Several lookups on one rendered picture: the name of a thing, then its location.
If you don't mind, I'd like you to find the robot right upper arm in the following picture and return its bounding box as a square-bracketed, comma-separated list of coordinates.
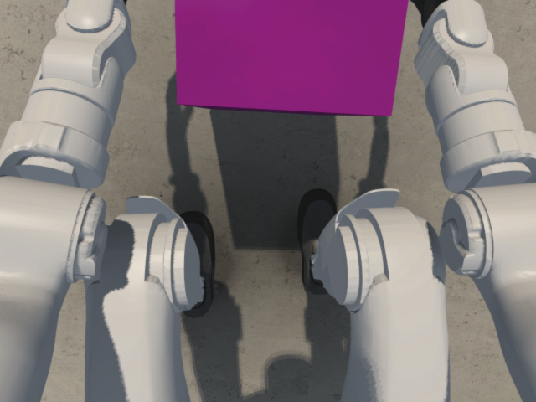
[439, 183, 536, 402]

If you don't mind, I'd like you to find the robot right shin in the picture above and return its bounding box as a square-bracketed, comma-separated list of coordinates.
[311, 188, 446, 298]

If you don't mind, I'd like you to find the robot left upper arm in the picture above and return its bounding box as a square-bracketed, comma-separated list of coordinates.
[0, 175, 108, 402]

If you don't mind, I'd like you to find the robot right forearm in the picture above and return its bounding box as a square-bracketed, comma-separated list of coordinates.
[414, 0, 536, 193]

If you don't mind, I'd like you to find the robot right hand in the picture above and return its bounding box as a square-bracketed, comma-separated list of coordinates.
[410, 0, 448, 28]

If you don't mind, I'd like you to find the carton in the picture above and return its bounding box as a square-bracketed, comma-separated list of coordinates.
[175, 0, 409, 116]

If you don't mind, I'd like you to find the robot left forearm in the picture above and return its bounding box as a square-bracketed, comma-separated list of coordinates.
[0, 0, 137, 189]

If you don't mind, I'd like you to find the left robot thigh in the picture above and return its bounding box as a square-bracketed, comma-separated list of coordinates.
[85, 213, 198, 402]

